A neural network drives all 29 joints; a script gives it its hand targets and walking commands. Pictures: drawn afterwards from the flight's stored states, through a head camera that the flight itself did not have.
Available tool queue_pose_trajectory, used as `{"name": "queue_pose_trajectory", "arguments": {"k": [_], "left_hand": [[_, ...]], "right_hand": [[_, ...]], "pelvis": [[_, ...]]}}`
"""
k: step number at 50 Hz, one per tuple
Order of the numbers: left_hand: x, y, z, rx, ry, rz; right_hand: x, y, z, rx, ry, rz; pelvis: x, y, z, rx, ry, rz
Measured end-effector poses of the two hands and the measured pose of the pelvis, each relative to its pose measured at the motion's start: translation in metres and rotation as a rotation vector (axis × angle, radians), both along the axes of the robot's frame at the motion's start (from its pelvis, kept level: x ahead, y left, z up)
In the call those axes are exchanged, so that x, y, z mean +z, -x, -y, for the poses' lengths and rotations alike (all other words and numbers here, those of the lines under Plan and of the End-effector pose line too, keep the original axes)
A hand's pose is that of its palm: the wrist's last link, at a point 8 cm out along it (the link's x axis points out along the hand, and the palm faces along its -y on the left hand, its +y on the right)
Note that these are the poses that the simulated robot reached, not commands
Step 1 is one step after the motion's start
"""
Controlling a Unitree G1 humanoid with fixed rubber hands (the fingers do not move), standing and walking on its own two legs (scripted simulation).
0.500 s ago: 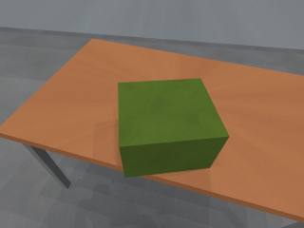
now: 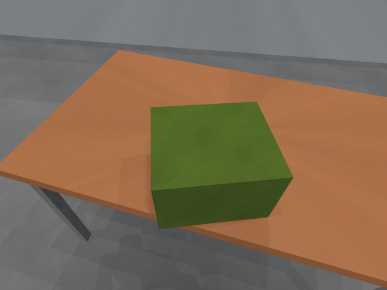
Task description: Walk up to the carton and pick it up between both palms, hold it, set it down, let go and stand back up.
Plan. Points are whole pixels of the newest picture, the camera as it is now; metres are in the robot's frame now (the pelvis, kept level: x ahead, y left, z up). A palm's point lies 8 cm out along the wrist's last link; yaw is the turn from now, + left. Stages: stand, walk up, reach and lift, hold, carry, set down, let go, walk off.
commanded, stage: stand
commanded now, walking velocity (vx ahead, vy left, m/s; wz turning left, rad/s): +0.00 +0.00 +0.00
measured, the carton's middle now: (209, 162) +0.43 -0.04 -0.03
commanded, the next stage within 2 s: none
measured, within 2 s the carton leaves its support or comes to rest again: neither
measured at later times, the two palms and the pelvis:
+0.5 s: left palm out of the picture +0.01 +0.23 -0.14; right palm out of the picture +0.00 -0.24 -0.13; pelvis +0.01 +0.00 +0.00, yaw +0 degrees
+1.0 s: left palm out of the picture +0.00 +0.24 -0.14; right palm out of the picture +0.00 -0.23 -0.14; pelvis +0.01 +0.00 +0.00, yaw -1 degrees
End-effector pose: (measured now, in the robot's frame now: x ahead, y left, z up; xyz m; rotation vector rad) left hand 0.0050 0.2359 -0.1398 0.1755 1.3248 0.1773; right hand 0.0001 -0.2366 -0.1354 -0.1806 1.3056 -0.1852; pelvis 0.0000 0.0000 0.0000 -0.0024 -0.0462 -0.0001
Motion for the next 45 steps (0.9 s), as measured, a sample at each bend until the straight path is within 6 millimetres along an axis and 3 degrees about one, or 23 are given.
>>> {"name": "queue_pose_trajectory", "arguments": {"k": [10,31,45], "left_hand": [[0.000,0.006,0.002,0.006,0.002,-0.029],[-0.001,-0.007,0.004,0.000,0.009,-0.009],[-0.002,0.001,0.001,-0.002,0.007,-0.046]], "right_hand": [[0.000,0.006,0.001,-0.009,0.000,-0.031],[0.000,-0.002,-0.001,-0.012,0.005,-0.025],[0.000,0.000,-0.003,-0.024,0.004,-0.043]], "pelvis": [[0.001,-0.002,0.000,-0.002,0.000,-0.005],[0.001,-0.007,0.000,-0.004,0.001,-0.001],[0.001,-0.008,-0.002,-0.010,-0.001,-0.004]]}}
